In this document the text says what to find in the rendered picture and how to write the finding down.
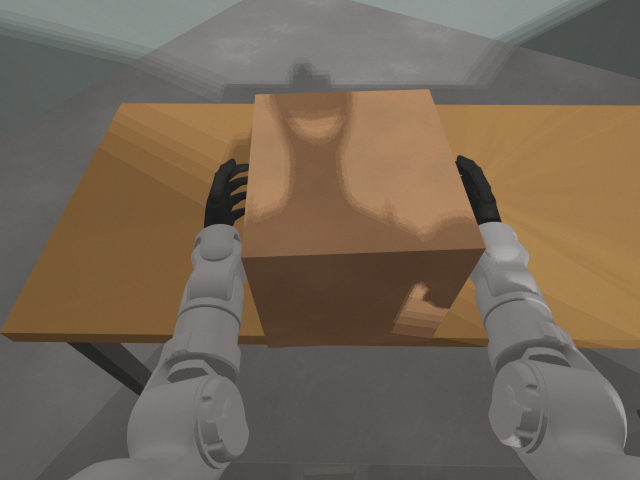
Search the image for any right robot forearm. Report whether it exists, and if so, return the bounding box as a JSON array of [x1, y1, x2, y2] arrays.
[[469, 222, 627, 446]]

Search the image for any left robot upper arm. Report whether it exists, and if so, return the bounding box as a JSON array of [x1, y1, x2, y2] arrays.
[[68, 374, 249, 480]]

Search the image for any table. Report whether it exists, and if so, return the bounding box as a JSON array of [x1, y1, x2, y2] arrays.
[[0, 103, 640, 418]]

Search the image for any carton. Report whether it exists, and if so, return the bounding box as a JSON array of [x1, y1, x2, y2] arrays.
[[241, 89, 486, 348]]

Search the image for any right robot upper arm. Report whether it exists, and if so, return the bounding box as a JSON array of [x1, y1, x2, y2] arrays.
[[488, 359, 640, 480]]

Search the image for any robot right hand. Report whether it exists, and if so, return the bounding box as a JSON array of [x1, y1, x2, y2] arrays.
[[455, 155, 502, 225]]

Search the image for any robot left hand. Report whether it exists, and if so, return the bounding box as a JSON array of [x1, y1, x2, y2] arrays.
[[204, 158, 249, 228]]

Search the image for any left robot forearm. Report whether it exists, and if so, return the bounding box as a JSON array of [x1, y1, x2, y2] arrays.
[[127, 224, 247, 457]]

